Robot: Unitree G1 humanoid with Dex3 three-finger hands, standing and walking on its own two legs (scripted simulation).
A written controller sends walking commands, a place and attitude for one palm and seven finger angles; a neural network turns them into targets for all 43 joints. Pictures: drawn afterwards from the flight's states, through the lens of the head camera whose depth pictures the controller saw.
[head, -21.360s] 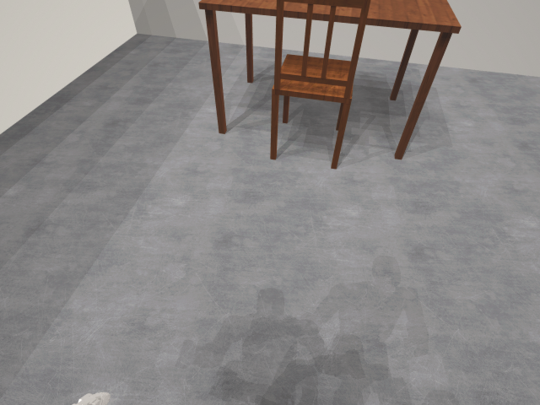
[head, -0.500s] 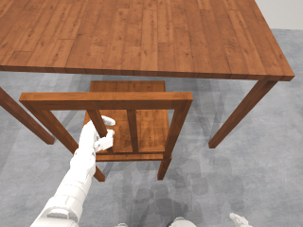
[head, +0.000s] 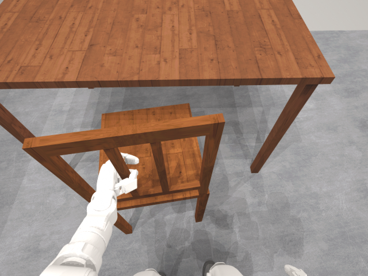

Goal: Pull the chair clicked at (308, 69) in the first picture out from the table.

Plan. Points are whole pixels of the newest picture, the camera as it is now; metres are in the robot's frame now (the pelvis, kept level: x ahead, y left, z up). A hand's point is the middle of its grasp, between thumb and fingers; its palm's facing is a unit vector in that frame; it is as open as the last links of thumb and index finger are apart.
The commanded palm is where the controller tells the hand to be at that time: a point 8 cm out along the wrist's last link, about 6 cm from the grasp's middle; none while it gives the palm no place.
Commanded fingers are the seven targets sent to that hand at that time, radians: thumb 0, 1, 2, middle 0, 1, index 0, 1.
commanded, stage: step backward, pulling the chair out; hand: left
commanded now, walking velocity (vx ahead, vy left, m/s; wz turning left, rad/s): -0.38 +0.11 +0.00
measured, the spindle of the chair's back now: (125, 174) +0.36 +0.16 -0.08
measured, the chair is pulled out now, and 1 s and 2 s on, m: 0.12 0.21 0.37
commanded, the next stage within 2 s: none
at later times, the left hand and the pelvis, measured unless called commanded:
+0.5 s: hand (132, 200) +0.29 +0.13 -0.07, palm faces +0.05 -0.98 -0.17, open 5.5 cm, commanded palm +0.27 +0.17 -0.06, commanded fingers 0.00 0.90 0.90 -0.50 -1.45 -0.50 -1.45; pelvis -0.05 -0.01 -0.01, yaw +0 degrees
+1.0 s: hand (128, 219) +0.25 +0.13 -0.07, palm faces -0.02 -0.98 -0.18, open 5.4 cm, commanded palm +0.23 +0.18 -0.06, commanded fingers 0.00 0.90 0.90 -0.50 -1.45 -0.50 -1.45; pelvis -0.09 +0.01 -0.01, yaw +0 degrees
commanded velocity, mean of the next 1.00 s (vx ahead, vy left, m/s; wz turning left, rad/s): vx -0.38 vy -0.01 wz -0.01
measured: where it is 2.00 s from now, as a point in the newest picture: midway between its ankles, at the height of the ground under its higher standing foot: outside the picture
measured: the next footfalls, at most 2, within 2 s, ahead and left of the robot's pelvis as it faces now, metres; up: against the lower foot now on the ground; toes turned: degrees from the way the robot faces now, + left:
left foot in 0.74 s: -0.08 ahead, +0.16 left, +0.00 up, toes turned +2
right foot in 1.30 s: -0.05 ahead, -0.11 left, +0.00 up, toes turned -3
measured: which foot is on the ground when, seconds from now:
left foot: down 0.00-0.52, up 0.54-0.72, down 0.74-1.00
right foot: down 0.00-1.00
